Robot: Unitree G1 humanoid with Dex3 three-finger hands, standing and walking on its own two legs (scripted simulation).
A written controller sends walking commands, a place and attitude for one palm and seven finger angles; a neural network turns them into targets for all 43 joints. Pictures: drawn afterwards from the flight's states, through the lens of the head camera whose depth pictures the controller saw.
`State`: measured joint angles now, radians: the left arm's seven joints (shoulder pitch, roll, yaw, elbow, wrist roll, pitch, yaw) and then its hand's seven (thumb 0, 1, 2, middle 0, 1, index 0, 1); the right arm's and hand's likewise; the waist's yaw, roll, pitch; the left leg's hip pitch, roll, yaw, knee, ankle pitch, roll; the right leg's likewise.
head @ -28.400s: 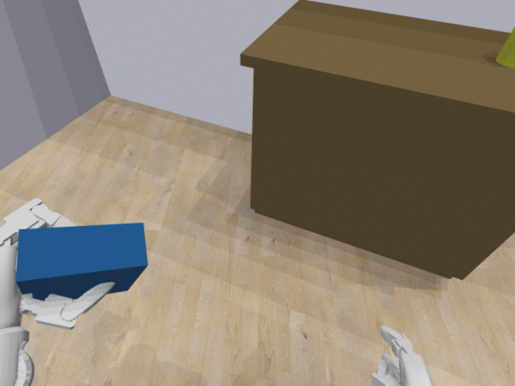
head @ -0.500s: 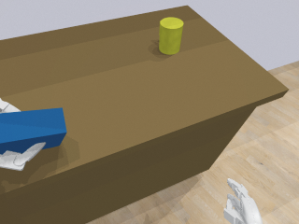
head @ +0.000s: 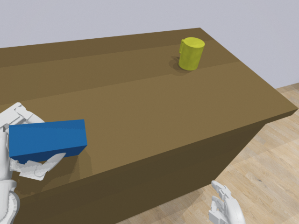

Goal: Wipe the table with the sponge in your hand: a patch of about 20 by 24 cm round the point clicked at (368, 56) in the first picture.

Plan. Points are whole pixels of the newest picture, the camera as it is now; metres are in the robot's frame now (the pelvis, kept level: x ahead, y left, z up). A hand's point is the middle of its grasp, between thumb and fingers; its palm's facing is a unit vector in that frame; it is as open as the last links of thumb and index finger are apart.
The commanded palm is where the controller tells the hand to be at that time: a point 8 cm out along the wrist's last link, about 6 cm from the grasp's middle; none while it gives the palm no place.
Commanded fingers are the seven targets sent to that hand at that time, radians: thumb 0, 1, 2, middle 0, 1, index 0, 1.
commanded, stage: come to a stop and stand still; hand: left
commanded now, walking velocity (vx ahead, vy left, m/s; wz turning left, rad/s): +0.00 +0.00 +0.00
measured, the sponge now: (61, 142) +0.24 +0.21 +0.15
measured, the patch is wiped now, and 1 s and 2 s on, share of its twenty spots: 0.00 0.00 0.00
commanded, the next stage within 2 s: look again from close up in 0.38 s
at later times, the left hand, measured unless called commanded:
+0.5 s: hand (31, 137) +0.23 +0.26 +0.17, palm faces +0.41 -0.84 -0.35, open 9.1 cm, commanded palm +0.17 +0.29 +0.18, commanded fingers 0.00 0.10 1.30 -1.20 -1.60 -1.20 -1.60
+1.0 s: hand (40, 144) +0.22 +0.24 +0.17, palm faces +0.45 -0.83 -0.33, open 9.1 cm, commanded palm +0.16 +0.27 +0.18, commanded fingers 0.00 0.10 1.30 -1.20 -1.60 -1.20 -1.60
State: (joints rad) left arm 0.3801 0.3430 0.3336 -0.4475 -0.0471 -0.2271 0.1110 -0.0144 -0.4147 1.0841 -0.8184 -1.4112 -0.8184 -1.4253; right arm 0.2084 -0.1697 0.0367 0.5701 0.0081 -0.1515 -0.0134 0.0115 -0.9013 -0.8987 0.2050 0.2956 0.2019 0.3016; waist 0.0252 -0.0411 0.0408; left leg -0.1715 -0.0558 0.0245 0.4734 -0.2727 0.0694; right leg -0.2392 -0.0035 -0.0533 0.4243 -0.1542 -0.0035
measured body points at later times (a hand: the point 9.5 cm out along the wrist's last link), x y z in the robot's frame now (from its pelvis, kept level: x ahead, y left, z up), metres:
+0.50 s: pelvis +0.01 +0.01 +0.00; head +0.04 +0.04 +0.45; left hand +0.20 +0.30 +0.19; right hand +0.19 -0.21 -0.07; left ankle -0.01 +0.07 -0.74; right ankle +0.05 -0.12 -0.74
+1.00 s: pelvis +0.01 -0.02 +0.00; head +0.02 +0.00 +0.45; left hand +0.19 +0.28 +0.19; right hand +0.19 -0.24 -0.07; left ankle -0.01 +0.07 -0.74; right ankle +0.05 -0.12 -0.74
